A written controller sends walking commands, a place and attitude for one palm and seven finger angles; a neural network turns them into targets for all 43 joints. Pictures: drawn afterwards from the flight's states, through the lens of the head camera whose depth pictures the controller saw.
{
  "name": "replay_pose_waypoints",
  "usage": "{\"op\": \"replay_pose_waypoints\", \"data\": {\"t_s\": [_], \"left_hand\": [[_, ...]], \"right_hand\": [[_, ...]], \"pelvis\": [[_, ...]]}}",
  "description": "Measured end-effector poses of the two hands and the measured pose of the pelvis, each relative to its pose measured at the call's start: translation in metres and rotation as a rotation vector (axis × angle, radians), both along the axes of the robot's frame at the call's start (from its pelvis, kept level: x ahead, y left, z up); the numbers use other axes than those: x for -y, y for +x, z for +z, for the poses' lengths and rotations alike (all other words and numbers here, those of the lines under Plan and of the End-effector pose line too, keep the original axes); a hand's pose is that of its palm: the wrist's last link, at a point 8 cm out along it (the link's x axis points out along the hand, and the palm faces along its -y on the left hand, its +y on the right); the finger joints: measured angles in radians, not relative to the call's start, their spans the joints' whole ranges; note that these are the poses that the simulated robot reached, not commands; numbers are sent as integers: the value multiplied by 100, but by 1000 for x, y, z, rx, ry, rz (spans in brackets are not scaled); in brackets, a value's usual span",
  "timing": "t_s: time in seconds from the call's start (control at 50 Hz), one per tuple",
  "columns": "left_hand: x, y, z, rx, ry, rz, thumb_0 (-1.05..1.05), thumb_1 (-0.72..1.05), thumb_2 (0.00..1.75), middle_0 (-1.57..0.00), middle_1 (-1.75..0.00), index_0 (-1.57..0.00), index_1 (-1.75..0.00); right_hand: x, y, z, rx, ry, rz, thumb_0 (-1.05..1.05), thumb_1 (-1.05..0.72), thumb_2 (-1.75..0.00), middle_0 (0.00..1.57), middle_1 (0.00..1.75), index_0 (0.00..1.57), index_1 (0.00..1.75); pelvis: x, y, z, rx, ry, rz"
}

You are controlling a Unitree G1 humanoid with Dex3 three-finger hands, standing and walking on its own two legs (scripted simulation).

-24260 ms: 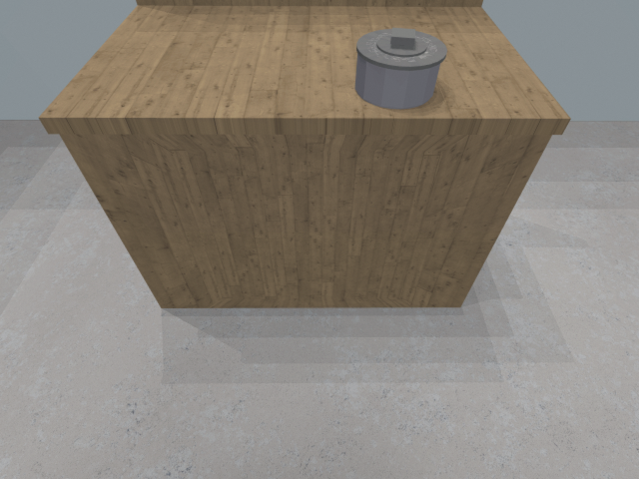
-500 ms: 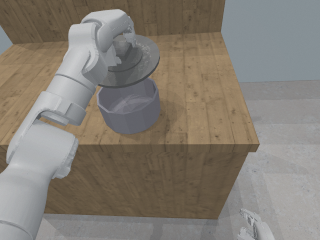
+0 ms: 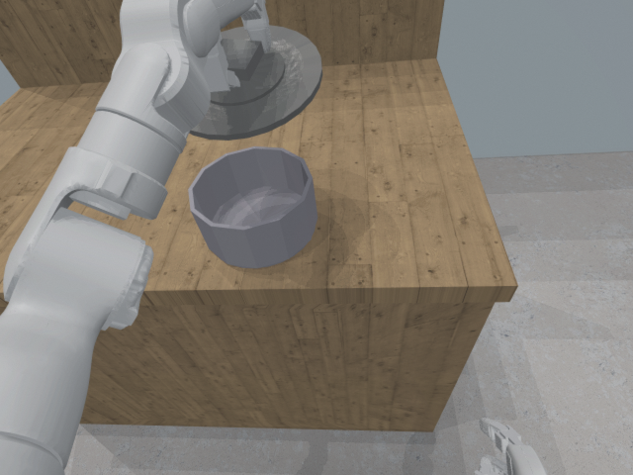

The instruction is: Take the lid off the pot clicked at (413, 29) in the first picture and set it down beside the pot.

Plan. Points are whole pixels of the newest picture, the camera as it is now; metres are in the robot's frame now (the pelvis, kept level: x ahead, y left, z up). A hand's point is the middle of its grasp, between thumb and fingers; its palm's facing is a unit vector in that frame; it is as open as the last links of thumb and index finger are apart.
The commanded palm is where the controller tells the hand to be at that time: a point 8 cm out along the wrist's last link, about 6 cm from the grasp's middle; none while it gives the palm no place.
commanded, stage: lift the lid straight up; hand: left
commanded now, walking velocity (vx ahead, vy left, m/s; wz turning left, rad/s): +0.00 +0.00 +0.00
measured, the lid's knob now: (235, 59) +0.49 +0.08 +0.29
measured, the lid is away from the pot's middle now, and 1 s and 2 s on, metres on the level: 0.03 0.08 0.20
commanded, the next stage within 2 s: move the lid sideways beside the pot in 0.20 s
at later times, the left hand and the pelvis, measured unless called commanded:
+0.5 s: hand (204, 52) +0.46 +0.10 +0.32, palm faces -0.06 -0.05 -1.00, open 8.5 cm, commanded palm +0.43 +0.12 +0.38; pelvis +0.00 +0.00 +0.00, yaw +0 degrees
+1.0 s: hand (137, 68) +0.46 +0.18 +0.31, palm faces -0.11 -0.04 -0.99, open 8.5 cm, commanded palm +0.43 +0.19 +0.38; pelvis +0.00 +0.00 +0.00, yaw +0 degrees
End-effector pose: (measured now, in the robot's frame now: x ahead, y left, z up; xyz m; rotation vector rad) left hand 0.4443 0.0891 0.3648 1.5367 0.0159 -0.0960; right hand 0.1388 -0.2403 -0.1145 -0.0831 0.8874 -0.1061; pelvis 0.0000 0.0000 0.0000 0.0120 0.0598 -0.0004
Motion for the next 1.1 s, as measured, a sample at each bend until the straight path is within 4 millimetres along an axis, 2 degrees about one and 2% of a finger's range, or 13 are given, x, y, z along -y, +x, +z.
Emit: {"op": "replay_pose_waypoints", "data": {"t_s": [0.1, 0.28, 0.4, 0.54, 0.68, 0.92, 1.1], "left_hand": [[-1, 3, 8, 7, -6, 29, 1, 9, 102, -70, -79, -64, -76], [2, -1, 0, -7, -8, 0, 2, 9, 102, -71, -79, -64, -76], [-1, -5, 6, 12, -4, 3, 2, 9, 102, -71, -79, -64, -76], [-23, -2, 6, -1, -5, 92, 1, 9, 102, -71, -79, -64, -76], [-40, -8, 0, -15, 24, 104, 1, 9, 102, -71, -79, -64, -76], [-78, -2, 1, -31, 17, 171, 2, 9, 103, -72, -80, -64, -76], [-100, 1, -1, -44, 21, 197, 2, 9, 103, -72, -80, -64, -76]], "right_hand": [[-3, 4, 0, -2, 9, 3, 1, -90, -90, 20, 30, 19, 30], [-6, 14, 4, 14, 10, 22, 1, -90, -90, 20, 30, 20, 30], [-8, 19, 7, 35, 12, 27, 1, -90, -90, 20, 30, 19, 30], [-6, 14, 7, 19, 8, 21, 1, -90, -90, 20, 30, 20, 30], [-2, 6, 6, 5, -8, 13, 1, -90, -90, 20, 30, 20, 30], [8, -13, 5, -46, -43, -18, 1, -90, -90, 20, 30, 20, 30], [6, -16, 4, -71, -44, -28, 1, -90, -90, 20, 30, 20, 30]], "pelvis": [[-1, 2, 0, -7, 1, -1], [-2, 2, 0, -6, 0, 2], [-3, 1, 0, -2, 0, 1], [-1, -2, 0, -4, 1, -2], [0, -3, 0, 3, -2, 6], [-1, -3, 0, -3, -8, 6], [-6, 0, 0, -9, -12, 9]]}}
